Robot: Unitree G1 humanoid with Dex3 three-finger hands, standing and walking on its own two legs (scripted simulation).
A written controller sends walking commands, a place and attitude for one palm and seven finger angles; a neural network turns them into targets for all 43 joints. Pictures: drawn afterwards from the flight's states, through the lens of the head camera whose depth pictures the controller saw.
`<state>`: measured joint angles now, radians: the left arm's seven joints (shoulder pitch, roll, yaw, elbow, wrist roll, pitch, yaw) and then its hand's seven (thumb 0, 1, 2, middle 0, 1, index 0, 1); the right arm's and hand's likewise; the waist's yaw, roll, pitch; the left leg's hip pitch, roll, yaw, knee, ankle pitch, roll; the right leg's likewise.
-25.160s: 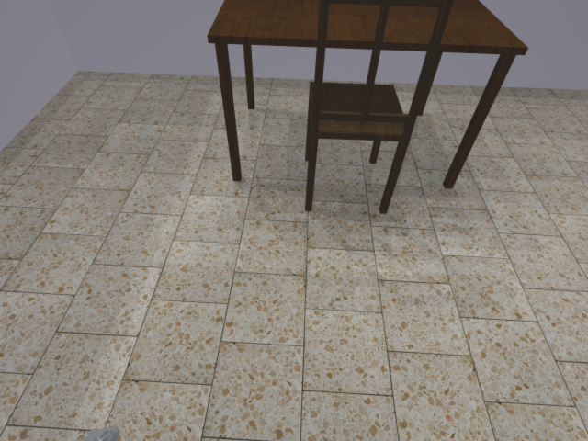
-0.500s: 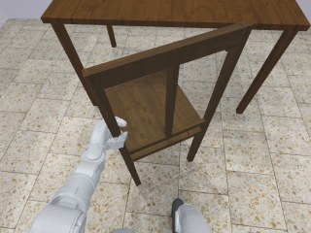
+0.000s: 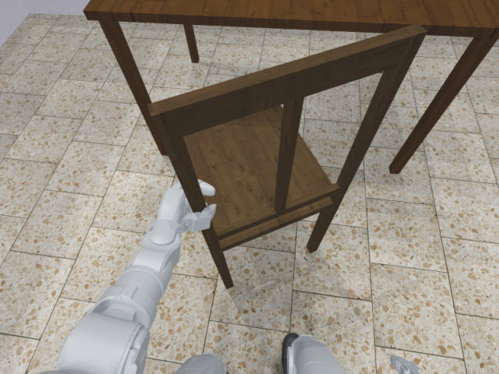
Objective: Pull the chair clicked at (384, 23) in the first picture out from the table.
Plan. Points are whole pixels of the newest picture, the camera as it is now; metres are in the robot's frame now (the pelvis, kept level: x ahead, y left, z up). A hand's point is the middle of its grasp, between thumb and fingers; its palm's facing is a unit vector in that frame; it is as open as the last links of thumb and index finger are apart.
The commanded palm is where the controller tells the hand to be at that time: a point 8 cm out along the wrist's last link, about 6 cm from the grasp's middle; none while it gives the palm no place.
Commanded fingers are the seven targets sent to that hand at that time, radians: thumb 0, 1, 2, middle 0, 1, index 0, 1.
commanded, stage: step backward, pulling the chair out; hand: left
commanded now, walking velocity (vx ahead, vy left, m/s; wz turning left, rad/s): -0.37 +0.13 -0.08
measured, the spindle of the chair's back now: (284, 166) +0.48 -0.06 -0.04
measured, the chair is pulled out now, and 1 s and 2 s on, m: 0.34 0.41 0.42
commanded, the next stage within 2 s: none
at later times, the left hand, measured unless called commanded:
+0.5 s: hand (202, 242) +0.32 +0.10 -0.05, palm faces -0.08 -0.98 -0.21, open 5.8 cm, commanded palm +0.33 +0.15 -0.04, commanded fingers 0.00 0.90 0.90 -0.50 -1.45 -0.50 -1.45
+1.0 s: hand (199, 257) +0.30 +0.10 -0.05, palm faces -0.08 -0.98 -0.20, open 5.8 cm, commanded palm +0.32 +0.15 -0.04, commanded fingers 0.00 0.90 0.90 -0.50 -1.45 -0.50 -1.45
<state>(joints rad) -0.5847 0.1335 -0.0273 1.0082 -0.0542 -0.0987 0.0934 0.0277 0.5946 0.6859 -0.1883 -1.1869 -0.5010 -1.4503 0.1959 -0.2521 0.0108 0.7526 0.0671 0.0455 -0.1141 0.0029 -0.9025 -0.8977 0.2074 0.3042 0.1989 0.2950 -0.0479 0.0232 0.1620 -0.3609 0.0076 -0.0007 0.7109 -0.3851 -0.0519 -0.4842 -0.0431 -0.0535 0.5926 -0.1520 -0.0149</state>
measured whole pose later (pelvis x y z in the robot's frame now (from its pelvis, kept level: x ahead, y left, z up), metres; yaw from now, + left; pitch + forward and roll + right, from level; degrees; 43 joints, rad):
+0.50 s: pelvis -0.05 +0.00 +0.00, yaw -1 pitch +4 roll +3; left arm -0.55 0.14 0.00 1.04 -0.04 -0.14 0.10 0.01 0.58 0.70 -0.19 -1.19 -0.50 -1.45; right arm 0.24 -0.27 0.01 0.77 0.08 0.00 -0.12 0.00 -0.90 -0.90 0.21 0.30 0.20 0.29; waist -0.07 0.00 0.11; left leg -0.30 -0.01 0.04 0.62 -0.44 -0.02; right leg -0.55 -0.07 -0.03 0.51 -0.03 -0.01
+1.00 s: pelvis -0.07 +0.00 +0.00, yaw -3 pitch +2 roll +3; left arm -0.53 0.15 0.01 1.06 -0.05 -0.12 0.09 0.02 0.58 0.71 -0.18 -1.17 -0.50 -1.45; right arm 0.24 -0.26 0.01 0.74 0.08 0.01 -0.13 0.00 -0.90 -0.90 0.21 0.30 0.20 0.30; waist -0.04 0.00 0.10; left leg -0.28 0.01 0.08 0.60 -0.35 -0.02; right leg -0.53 -0.06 0.00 0.56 -0.07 -0.01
